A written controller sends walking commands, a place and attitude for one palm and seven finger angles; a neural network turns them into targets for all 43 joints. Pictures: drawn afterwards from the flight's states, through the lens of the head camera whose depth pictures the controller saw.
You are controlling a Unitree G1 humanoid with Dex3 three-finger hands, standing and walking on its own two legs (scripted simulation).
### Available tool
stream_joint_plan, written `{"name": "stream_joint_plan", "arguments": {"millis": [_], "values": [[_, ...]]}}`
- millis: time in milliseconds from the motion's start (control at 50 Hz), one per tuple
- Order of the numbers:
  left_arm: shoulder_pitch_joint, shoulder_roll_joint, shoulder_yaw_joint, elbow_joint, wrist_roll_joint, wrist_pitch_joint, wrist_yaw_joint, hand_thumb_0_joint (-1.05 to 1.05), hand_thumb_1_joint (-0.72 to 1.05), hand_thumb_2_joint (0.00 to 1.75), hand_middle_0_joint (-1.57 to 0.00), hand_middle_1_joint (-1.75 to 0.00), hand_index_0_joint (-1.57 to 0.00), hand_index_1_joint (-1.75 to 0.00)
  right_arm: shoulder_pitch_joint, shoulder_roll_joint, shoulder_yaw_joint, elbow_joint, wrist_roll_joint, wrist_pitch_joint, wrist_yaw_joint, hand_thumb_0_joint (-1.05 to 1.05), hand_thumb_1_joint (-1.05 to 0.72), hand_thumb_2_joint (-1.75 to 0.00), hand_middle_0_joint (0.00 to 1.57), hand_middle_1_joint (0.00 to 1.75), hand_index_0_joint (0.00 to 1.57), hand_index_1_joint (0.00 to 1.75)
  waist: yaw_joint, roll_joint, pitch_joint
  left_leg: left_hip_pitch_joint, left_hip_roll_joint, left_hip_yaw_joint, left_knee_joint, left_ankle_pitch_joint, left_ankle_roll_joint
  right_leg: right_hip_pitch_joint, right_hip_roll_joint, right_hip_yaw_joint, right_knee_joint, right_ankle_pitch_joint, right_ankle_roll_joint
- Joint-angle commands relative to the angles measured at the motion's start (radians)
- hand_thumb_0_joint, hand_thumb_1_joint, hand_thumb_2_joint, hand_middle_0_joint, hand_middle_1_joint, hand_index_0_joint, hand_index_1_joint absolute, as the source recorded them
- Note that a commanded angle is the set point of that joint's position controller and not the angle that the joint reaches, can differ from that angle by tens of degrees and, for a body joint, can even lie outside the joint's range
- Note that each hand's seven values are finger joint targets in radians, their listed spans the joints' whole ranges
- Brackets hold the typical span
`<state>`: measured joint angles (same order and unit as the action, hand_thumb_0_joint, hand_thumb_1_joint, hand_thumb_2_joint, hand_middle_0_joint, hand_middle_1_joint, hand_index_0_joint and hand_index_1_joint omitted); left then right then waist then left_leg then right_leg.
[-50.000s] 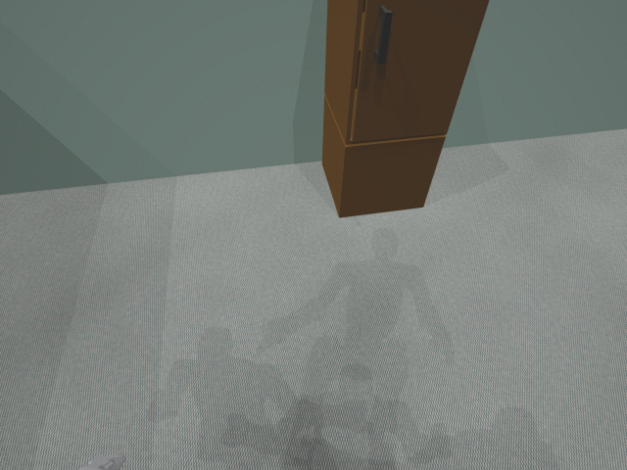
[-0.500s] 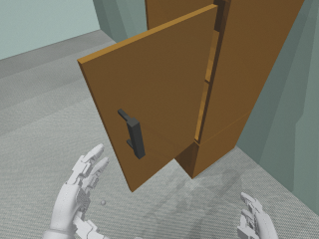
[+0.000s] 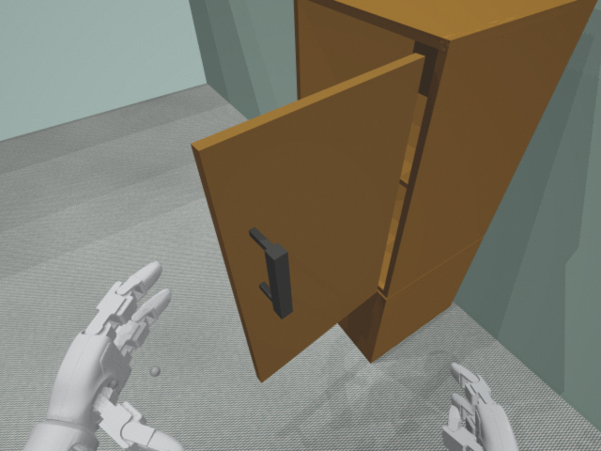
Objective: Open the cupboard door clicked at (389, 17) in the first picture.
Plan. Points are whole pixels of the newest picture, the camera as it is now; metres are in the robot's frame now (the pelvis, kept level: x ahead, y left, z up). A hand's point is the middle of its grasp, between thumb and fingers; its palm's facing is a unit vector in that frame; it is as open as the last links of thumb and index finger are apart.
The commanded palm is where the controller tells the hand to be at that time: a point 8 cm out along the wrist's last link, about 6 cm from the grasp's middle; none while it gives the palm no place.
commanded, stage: draw the hand back to the body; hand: left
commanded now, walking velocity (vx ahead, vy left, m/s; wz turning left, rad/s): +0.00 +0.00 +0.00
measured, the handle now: (270, 274) +0.34 +0.08 +0.07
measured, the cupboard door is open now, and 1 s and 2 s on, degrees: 96 96 96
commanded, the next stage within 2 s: step back with the hand held close in 1.06 s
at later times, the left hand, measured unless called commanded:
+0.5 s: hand (73, 317) +0.21 +0.25 +0.16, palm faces +0.33 -0.86 -0.39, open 11.3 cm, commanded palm +0.16 +0.30 +0.18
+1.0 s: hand (48, 306) +0.21 +0.26 +0.18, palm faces +0.41 -0.82 -0.39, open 7.5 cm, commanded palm +0.16 +0.31 +0.20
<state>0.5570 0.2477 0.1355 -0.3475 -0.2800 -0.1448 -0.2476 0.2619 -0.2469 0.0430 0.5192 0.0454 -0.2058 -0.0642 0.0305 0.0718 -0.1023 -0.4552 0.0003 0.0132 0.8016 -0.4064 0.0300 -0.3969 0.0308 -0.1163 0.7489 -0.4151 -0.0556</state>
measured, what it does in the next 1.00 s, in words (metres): stands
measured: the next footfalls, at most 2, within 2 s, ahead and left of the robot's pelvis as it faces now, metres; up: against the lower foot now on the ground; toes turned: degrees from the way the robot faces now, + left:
none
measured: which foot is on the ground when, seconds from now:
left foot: down 0.00-1.00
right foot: down 0.00-1.00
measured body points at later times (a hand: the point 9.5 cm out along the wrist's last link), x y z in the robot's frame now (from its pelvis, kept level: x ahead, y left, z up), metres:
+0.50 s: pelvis +0.02 +0.02 +0.03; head +0.00 +0.00 +0.48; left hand +0.18 +0.29 +0.18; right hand +0.20 -0.19 -0.05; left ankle +0.01 +0.10 -0.71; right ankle -0.01 -0.08 -0.71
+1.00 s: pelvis +0.01 +0.01 +0.04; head -0.01 -0.01 +0.48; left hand +0.18 +0.31 +0.20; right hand +0.19 -0.22 -0.05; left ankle +0.01 +0.10 -0.71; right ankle -0.01 -0.08 -0.71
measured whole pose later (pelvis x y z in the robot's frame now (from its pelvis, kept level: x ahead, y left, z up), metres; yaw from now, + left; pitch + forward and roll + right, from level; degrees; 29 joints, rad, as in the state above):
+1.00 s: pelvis +0.01 +0.01 +0.04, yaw -2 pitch -5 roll -1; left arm 0.47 0.33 0.31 -0.37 -0.06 -0.08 0.11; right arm 0.19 -0.24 0.01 0.65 -0.01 -0.10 -0.06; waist 0.07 0.07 0.02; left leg -0.07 -0.01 0.06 0.39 -0.24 0.04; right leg -0.03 0.04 -0.06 0.34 -0.23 -0.04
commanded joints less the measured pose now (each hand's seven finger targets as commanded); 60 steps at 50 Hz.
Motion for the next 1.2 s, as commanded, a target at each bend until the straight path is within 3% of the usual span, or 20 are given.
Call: {"name": "stream_joint_plan", "arguments": {"millis": [0,40,160,200,260,300,360,420,540,600,640,660,720,880,940,1100,1140,1160,1180], "values": [[-0.033,0.146,0.06,-0.297,0.136,-0.013,0.206,0.0,-0.26,0.4,-0.16,-0.3,-0.16,-0.3,-0.127,-0.066,-0.034,-0.158,-0.023,-0.04,-0.037,0.0,-0.9,-0.9,0.2,0.3,0.2,0.3,0.011,-0.046,0.026,0.131,0.006,-0.033,-0.176,0.215,0.0,0.042,-0.053,0.153,-0.269,0.231,0.03],[-0.031,0.117,0.023,-0.285,0.184,0.01,0.279,0.0,-0.18,0.43,-0.16,-0.3,-0.16,-0.3,-0.126,-0.073,-0.031,-0.139,-0.025,-0.017,-0.036,0.0,-0.9,-0.9,0.2,0.3,0.2,0.3,0.005,-0.026,0.057,0.176,0.015,-0.036,-0.215,0.214,0.004,0.057,-0.05,0.128,-0.292,0.214,0.031],[-0.049,0.174,0.083,-0.289,0.234,0.012,0.364,0.0,0.02,0.52,-0.17,-0.3,-0.17,-0.3,-0.162,-0.073,-0.028,-0.103,-0.04,0.002,-0.036,0.0,-0.9,-0.9,0.2,0.3,0.2,0.3,0.015,-0.025,0.042,0.283,0.026,-0.04,-0.338,0.262,0.001,0.172,-0.044,0.102,-0.345,0.238,0.028],[-0.064,0.176,0.092,-0.27,0.237,0.014,0.37,0.0,0.09,0.55,-0.17,-0.3,-0.17,-0.3,-0.176,-0.076,-0.025,-0.093,-0.044,0.008,-0.034,0.0,-0.9,-0.9,0.2,0.3,0.2,0.3,0.018,-0.037,0.07,0.293,0.03,-0.044,-0.37,0.27,-0.001,0.197,-0.042,0.098,-0.367,0.238,0.027],[-0.099,0.184,0.107,-0.292,0.245,0.01,0.378,0.0,0.2,0.6,-0.18,-0.3,-0.18,-0.3,-0.175,-0.081,-0.027,-0.082,-0.047,0.013,-0.028,0.0,-0.9,-0.9,0.2,0.3,0.2,0.3,0.022,0.021,0.042,0.34,0.036,-0.052,-0.405,0.343,-0.01,0.243,-0.039,0.093,-0.371,0.282,0.023],[-0.08,0.185,0.124,-0.268,0.242,0.013,0.379,0.0,0.27,0.63,-0.18,-0.3,-0.18,-0.3,-0.179,-0.082,-0.029,-0.074,-0.049,0.017,-0.022,0.0,-0.9,-0.9,0.2,0.3,0.2,0.3,0.027,-0.012,0.048,0.35,0.042,-0.054,-0.423,0.379,-0.015,0.27,-0.036,0.093,-0.38,0.306,0.023],[-0.083,0.201,0.153,-0.291,0.242,0.009,0.38,0.0,0.37,0.68,-0.18,-0.3,-0.18,-0.3,-0.179,-0.087,-0.035,-0.069,-0.051,0.023,-0.013,0.0,-0.9,-0.9,0.2,0.3,0.2,0.3,0.032,-0.017,0.026,0.378,0.048,-0.058,-0.434,0.464,-0.025,0.299,-0.033,0.093,-0.385,0.348,0.024],[-0.081,0.213,0.189,-0.268,0.236,0.016,0.377,0.0,0.48,0.72,-0.19,-0.3,-0.19,-0.3,-0.183,-0.089,-0.041,-0.063,-0.05,0.038,-0.007,0.0,-0.9,-0.9,0.2,0.3,0.2,0.3,0.035,-0.021,0.046,0.381,0.05,-0.051,-0.442,0.496,-0.029,0.314,-0.031,0.096,-0.398,0.375,0.024],[-0.137,0.256,0.262,-0.275,0.229,0.006,0.381,0.0,0.69,0.81,-0.19,-0.3,-0.19,-0.3,-0.187,-0.09,-0.05,-0.052,-0.048,0.055,-0.003,0.0,-0.9,-0.9,0.2,0.3,0.2,0.3,0.038,0.013,0.037,0.4,0.05,-0.047,-0.452,0.5,-0.034,0.332,-0.031,0.103,-0.412,0.382,0.023],[-0.15,0.265,0.287,-0.248,0.222,0.006,0.38,0.0,0.8,0.86,-0.2,-0.3,-0.2,-0.3,-0.195,-0.091,-0.053,-0.046,-0.047,0.06,-0.003,0.0,-0.9,-0.9,0.2,0.3,0.2,0.3,0.038,-0.02,0.063,0.391,0.048,-0.041,-0.458,0.47,-0.027,0.331,-0.03,0.106,-0.426,0.38,0.023],[-0.182,0.283,0.31,-0.254,0.22,0.001,0.382,0.0,0.87,0.88,-0.2,-0.3,-0.2,-0.3,-0.198,-0.091,-0.056,-0.04,-0.044,0.06,-0.004,0.0,-0.9,-0.9,0.2,0.3,0.2,0.3,0.039,0.012,0.052,0.403,0.047,-0.038,-0.46,0.45,-0.025,0.326,-0.031,0.109,-0.431,0.368,0.024],[-0.189,0.293,0.324,-0.254,0.219,-0.002,0.384,0.0,0.9,0.9,-0.2,-0.3,-0.2,-0.3,-0.196,-0.091,-0.057,-0.039,-0.044,0.058,-0.004,0.0,-0.9,-0.9,0.2,0.3,0.2,0.3,0.039,0.0,0.061,0.398,0.047,-0.041,-0.462,0.444,-0.026,0.325,-0.03,0.107,-0.433,0.365,0.023],[-0.165,0.243,0.276,-0.215,0.216,0.003,0.374,0.0,0.9,0.9,-0.2,-0.3,-0.2,-0.3,-0.199,-0.096,-0.06,-0.036,-0.043,0.061,0.0,0.0,-0.9,-0.9,0.2,0.3,0.2,0.3,0.035,-0.008,0.083,0.398,0.046,-0.034,-0.469,0.426,-0.019,0.316,-0.031,0.11,-0.442,0.357,0.026],[-0.18,0.294,0.313,-0.241,0.219,-0.004,0.379,0.0,0.9,0.9,-0.2,-0.3,-0.2,-0.3,-0.209,-0.095,-0.063,-0.03,-0.046,0.058,-0.002,0.0,-0.9,-0.9,0.2,0.3,0.2,0.3,0.043,-0.006,0.059,0.401,0.034,-0.026,-0.456,0.425,-0.012,0.336,-0.035,0.122,-0.454,0.383,0.023],[-0.18,0.284,0.308,-0.252,0.217,-0.008,0.379,0.0,0.9,0.9,-0.2,-0.3,-0.2,-0.3,-0.209,-0.088,-0.062,-0.03,-0.045,0.055,-0.005,0.0,-0.9,-0.9,0.2,0.3,0.2,0.3,0.041,0.007,0.057,0.406,0.032,-0.019,-0.457,0.411,-0.01,0.333,-0.036,0.123,-0.459,0.376,0.025],[-0.182,0.268,0.294,-0.205,0.211,-0.009,0.373,0.0,0.9,0.9,-0.2,-0.3,-0.2,-0.3,-0.216,-0.086,-0.063,-0.022,-0.047,0.05,-0.008,0.0,-0.9,-0.9,0.2,0.3,0.2,0.3,0.036,-0.03,0.103,0.4,0.03,-0.014,-0.462,0.349,-0.001,0.302,-0.037,0.134,-0.49,0.324,0.03],[-0.191,0.271,0.295,-0.215,0.21,-0.013,0.372,0.0,0.9,0.9,-0.2,-0.3,-0.2,-0.3,-0.218,-0.087,-0.065,-0.022,-0.046,0.049,-0.008,0.0,-0.9,-0.9,0.2,0.3,0.2,0.3,0.037,-0.012,0.09,0.407,0.029,-0.011,-0.46,0.336,0.001,0.302,-0.039,0.141,-0.496,0.311,0.031],[-0.281,0.317,0.322,-0.303,0.211,-0.027,0.379,0.0,0.9,0.9,-0.2,-0.3,-0.2,-0.3,-0.224,-0.088,-0.064,-0.027,-0.046,0.042,-0.009,0.0,-0.9,-0.9,0.2,0.3,0.2,0.3,0.038,0.008,0.042,0.42,0.025,-0.016,-0.454,0.342,0.002,0.32,-0.042,0.145,-0.491,0.32,0.03],[-0.411,0.472,0.477,-0.329,0.224,-0.073,0.392,0.0,0.9,0.9,-0.2,-0.3,-0.2,-0.3,-0.207,-0.083,-0.043,-0.068,-0.026,0.056,-0.009,0.0,-0.9,-0.9,0.2,0.3,0.2,0.3,0.0,0.043,0.168,0.333,0.035,-0.048,-0.435,0.247,0.012,0.205,-0.083,0.238,-0.535,0.33,0.025]]}}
